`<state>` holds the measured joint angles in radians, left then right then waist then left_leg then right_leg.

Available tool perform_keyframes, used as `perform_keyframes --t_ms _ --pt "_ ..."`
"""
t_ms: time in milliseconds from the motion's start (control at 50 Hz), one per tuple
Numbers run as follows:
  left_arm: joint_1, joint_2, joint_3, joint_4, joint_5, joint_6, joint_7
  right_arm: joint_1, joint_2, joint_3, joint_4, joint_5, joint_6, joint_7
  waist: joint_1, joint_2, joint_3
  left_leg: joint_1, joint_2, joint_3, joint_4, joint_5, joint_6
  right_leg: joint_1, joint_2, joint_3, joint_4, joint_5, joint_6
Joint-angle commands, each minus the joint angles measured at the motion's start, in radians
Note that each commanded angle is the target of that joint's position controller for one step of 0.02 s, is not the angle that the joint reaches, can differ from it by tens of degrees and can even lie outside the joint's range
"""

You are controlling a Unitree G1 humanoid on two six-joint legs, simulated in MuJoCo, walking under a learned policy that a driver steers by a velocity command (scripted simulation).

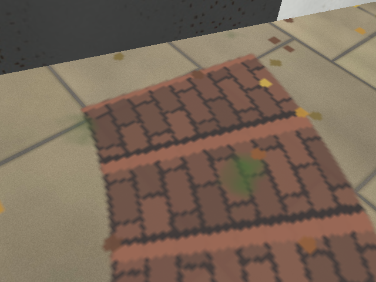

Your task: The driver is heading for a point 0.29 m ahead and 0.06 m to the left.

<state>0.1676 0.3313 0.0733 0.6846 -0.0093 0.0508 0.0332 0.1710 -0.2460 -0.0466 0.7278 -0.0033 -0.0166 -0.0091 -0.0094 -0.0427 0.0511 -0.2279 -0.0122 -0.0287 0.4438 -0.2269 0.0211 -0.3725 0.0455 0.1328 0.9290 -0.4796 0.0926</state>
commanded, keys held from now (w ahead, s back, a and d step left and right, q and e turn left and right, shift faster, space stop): w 0.08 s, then w+q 0.22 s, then no key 0.70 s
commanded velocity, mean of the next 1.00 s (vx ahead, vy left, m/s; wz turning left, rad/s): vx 0.17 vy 0.00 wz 0.09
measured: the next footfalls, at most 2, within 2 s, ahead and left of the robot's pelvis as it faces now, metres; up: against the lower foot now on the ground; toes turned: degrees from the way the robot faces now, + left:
right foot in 0.14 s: +0.02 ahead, -0.13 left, +0.00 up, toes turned +2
left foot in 0.52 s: +0.29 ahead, +0.15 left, +0.00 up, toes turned +9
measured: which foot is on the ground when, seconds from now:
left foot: down 0.00-0.14, up 0.16-0.50, down 0.52-1.00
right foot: up 0.00-0.12, down 0.14-0.54, up 0.56-0.84, down 0.86-1.00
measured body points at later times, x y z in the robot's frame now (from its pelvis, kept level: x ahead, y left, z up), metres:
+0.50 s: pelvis +0.13 +0.01 -0.02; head +0.17 +0.02 +0.43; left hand +0.08 +0.30 -0.14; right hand +0.37 -0.19 -0.10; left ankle +0.25 +0.14 -0.73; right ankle -0.02 -0.13 -0.74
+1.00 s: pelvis +0.23 +0.04 +0.00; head +0.24 +0.03 +0.44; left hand +0.31 +0.31 -0.12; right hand +0.40 -0.19 -0.13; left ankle +0.25 +0.14 -0.74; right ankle +0.27 -0.09 -0.74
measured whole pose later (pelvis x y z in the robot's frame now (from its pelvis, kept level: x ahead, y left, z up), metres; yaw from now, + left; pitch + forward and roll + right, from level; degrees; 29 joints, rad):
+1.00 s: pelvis +0.23 +0.04 +0.00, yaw +9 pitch -2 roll +1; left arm 0.19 0.26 -0.01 0.83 0.03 -0.02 0.02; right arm 0.15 -0.24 0.00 0.82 -0.03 0.01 -0.02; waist -0.01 0.01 0.04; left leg -0.24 -0.03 0.02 0.47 -0.20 0.03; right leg -0.23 -0.02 0.02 0.51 -0.24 0.02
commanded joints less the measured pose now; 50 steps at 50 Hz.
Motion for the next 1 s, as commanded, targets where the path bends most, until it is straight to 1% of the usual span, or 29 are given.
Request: perform_keyframes --t_ms 20,80,120,140,160,180,200,220,260,280,340,400,460,500,520,540,560,580,600,620,640,660,740,780,860,880,900,940,1000 --pt "-0.051 0.025 -0.008 -0.076 -0.006 -0.023 -0.010 -0.005 -0.191 -0.043 -0.052 0.008 0.005 -0.011 -0.036 0.257 -0.076 0.092 0.182 -0.217 -0.196 -0.126 0.182 0.012 -0.024 -0.114 -0.198 -0.006 0.001" --pt "-0.014 0.055 -0.001 -0.049 -0.014 -0.050 -0.018 0.037 -0.229 -0.051 -0.041 0.026 0.015 -0.012 -0.028 0.224 -0.043 0.041 0.211 -0.262 -0.207 -0.253 0.189 0.118 -0.012 -0.154 -0.426 0.083 -0.059" --pt "0.060 0.045 0.001 -0.007 -0.005 -0.070 -0.020 0.035 -0.202 -0.038 -0.036 0.038 0.013 -0.010 0.022 0.179 -0.026 -0.091 0.175 -0.253 -0.177 -0.249 0.156 0.316 -0.011 -0.155 -0.604 0.222 -0.117" --pt "0.155 0.065 0.007 0.014 -0.003 -0.080 -0.014 -0.002 -0.147 -0.019 -0.050 0.029 0.001 -0.004 0.071 0.141 -0.062 -0.219 0.138 -0.221 -0.084 -0.235 0.106 0.485 -0.096 -0.070 -0.609 0.219 -0.152" --pt "0.267 0.145 0.028 0.042 0.011 -0.088 -0.008 -0.069 -0.051 0.007 -0.092 0.018 -0.019 0.002 0.115 -0.053 -0.100 -0.407 0.005 -0.046 0.178 -0.226 0.024 0.608 -0.258 0.155 -0.636 0.046 -0.219" --pt "0.282 0.209 0.050 0.052 0.018 -0.099 -0.020 -0.131 -0.097 -0.001 -0.143 0.035 -0.038 0.002 0.136 -0.175 -0.025 -0.521 -0.008 0.001 0.338 -0.337 0.004 0.501 -0.427 0.387 -0.751 -0.084 -0.338" --pt "0.250 0.138 0.032 0.044 0.024 -0.117 -0.018 -0.125 -0.160 -0.025 -0.137 0.050 -0.045 0.002 0.125 -0.116 0.053 -0.594 0.037 -0.075 0.492 -0.315 0.006 0.475 -0.433 0.402 -0.782 -0.136 -0.365" --pt "0.219 0.088 0.018 0.042 0.019 -0.132 -0.015 -0.073 -0.169 -0.033 -0.113 0.056 -0.047 0.009 0.097 -0.115 0.074 -0.639 0.046 -0.106 0.552 -0.254 0.018 0.496 -0.393 0.329 -0.784 -0.115 -0.331" --pt "0.189 0.065 0.012 0.043 0.009 -0.140 -0.013 -0.038 -0.166 -0.038 -0.088 0.046 -0.050 0.015 0.076 -0.106 0.082 -0.690 0.071 -0.118 0.593 -0.128 0.021 0.535 -0.354 0.184 -0.793 0.092 -0.273" --pt "0.186 0.056 0.008 0.041 0.016 -0.141 -0.012 -0.044 -0.147 -0.035 -0.085 0.041 -0.051 0.021 0.076 -0.079 0.078 -0.665 0.071 -0.107 0.596 -0.071 0.012 0.508 -0.329 0.107 -0.795 0.210 -0.257" --pt "0.149 0.058 0.007 0.038 0.017 -0.134 -0.011 -0.068 -0.094 -0.015 -0.101 0.022 -0.048 0.041 0.063 -0.055 0.070 -0.533 0.071 -0.018 0.473 0.056 -0.037 0.381 -0.263 -0.079 -0.789 0.519 -0.247" --pt "0.169 0.105 0.014 0.062 0.008 -0.118 -0.005 -0.151 -0.059 0.008 -0.148 0.004 -0.054 0.060 0.085 -0.060 0.061 -0.312 0.054 0.087 0.266 0.144 -0.053 0.261 -0.227 -0.159 -0.753 0.726 -0.246" --pt "0.172 0.151 0.026 0.086 -0.011 -0.117 -0.005 -0.099 -0.119 -0.010 -0.154 0.013 -0.051 0.068 0.030 -0.077 0.013 -0.200 0.025 0.073 0.172 0.161 0.001 0.313 -0.277 -0.141 -0.665 0.904 -0.228" --pt "0.141 0.144 0.024 0.087 -0.015 -0.115 -0.004 0.071 -0.181 -0.041 -0.100 0.004 -0.049 0.054 -0.071 -0.054 -0.093 0.007 -0.028 0.093 0.073 0.243 0.057 0.336 -0.235 -0.167 -0.462 1.039 -0.181" --pt "0.161 0.110 0.010 0.083 -0.005 -0.120 -0.009 0.146 -0.220 -0.054 -0.084 0.003 -0.043 0.034 -0.107 -0.018 -0.157 0.181 0.009 0.055 0.054 0.391 0.084 0.255 -0.188 -0.186 -0.313 0.929 -0.140" --pt "0.217 0.036 -0.018 0.058 0.036 -0.128 -0.017 0.227 -0.304 -0.064 -0.082 -0.024 -0.028 0.010 -0.093 0.208 -0.304 0.494 0.245 -0.207 0.147 0.831 0.181 0.005 -0.086 -0.203 0.023 0.330 -0.079" --pt "0.331 -0.005 -0.036 0.095 0.016 -0.132 -0.026 0.214 -0.292 -0.050 -0.082 -0.046 -0.015 0.006 -0.034 0.338 -0.498 0.563 0.453 -0.561 0.012 0.908 0.367 -0.087 0.020 -0.064 0.289 -0.223 -0.031" --pt "0.268 0.109 -0.009 0.107 -0.016 -0.120 -0.029 0.153 -0.254 -0.046 -0.097 -0.022 -0.007 0.011 -0.066 0.186 -0.440 0.439 0.397 -0.479 -0.056 0.702 0.341 -0.091 -0.034 0.003 0.358 -0.203 -0.023" --pt "0.194 0.108 -0.011 0.085 -0.026 -0.109 -0.026 0.070 -0.215 -0.034 -0.095 -0.004 -0.005 0.011 -0.039 0.147 -0.282 0.336 0.346 -0.358 -0.075 0.541 0.291 -0.167 -0.077 -0.043 0.344 -0.167 -0.032" --pt "0.160 0.086 -0.017 0.086 -0.009 -0.094 -0.015 0.012 -0.181 -0.022 -0.092 0.003 -0.005 0.014 -0.015 0.072 -0.187 0.203 0.297 -0.293 -0.114 0.421 0.254 -0.162 -0.110 -0.065 0.280 -0.115 -0.029" --pt "0.152 0.069 -0.018 0.086 0.010 -0.075 -0.004 -0.047 -0.148 -0.010 -0.093 0.000 -0.004 0.013 0.018 0.081 -0.149 0.090 0.260 -0.235 -0.151 0.318 0.222 -0.097 -0.138 -0.058 0.191 -0.060 -0.021" --pt "0.171 0.063 -0.023 0.093 0.014 -0.062 -0.004 -0.073 -0.160 -0.014 -0.085 -0.014 0.001 0.013 0.039 0.118 -0.119 -0.025 0.229 -0.193 -0.186 0.257 0.210 -0.009 -0.128 -0.081 0.138 -0.018 -0.015" --pt "0.154 0.020 -0.044 0.089 0.031 -0.055 0.009 -0.107 -0.158 -0.015 -0.057 -0.020 0.001 0.000 0.046 0.165 -0.119 -0.115 0.198 -0.125 -0.212 0.154 0.223 0.124 -0.118 -0.098 -0.120 0.060 -0.006" --pt "0.120 0.040 -0.041 0.087 0.033 -0.047 0.014 -0.105 -0.161 -0.015 -0.041 -0.021 -0.002 -0.004 0.031 0.156 -0.117 -0.124 0.199 -0.135 -0.217 0.011 0.204 0.168 -0.108 -0.104 -0.225 0.159 -0.019" --pt "0.079 0.049 -0.045 0.080 0.050 -0.048 0.007 -0.080 -0.093 0.018 0.006 -0.022 0.007 0.001 0.046 0.099 -0.054 -0.211 0.131 -0.120 -0.173 -0.285 0.078 0.306 -0.116 -0.080 -0.483 0.332 -0.076" --pt "0.048 0.100 -0.037 0.064 0.047 -0.046 0.013 -0.064 -0.084 0.023 0.007 -0.033 0.005 0.006 0.018 0.037 -0.013 -0.206 0.089 -0.088 -0.132 -0.288 0.028 0.252 -0.180 -0.004 -0.538 0.311 -0.106" --pt "0.006 0.121 -0.031 0.080 0.038 -0.049 0.009 -0.029 -0.100 0.016 0.010 -0.032 0.012 0.003 -0.035 -0.069 0.002 -0.078 0.041 -0.026 -0.112 -0.195 -0.005 0.078 -0.174 0.007 -0.566 0.080 -0.140" --pt "-0.035 0.045 -0.053 0.070 0.044 -0.073 -0.005 -0.053 -0.133 0.009 0.024 -0.026 0.014 -0.013 -0.017 -0.077 0.010 0.020 0.040 -0.028 -0.058 -0.077 -0.011 0.020 -0.140 -0.014 -0.607 0.036 -0.113" --pt "-0.006 0.051 -0.052 0.100 0.037 -0.102 -0.020 -0.035 -0.134 0.011 0.053 -0.020 0.013 -0.024 -0.004 -0.041 -0.040 0.021 0.054 -0.040 -0.059 0.037 0.019 0.126 -0.122 -0.044 -0.553 0.276 -0.092"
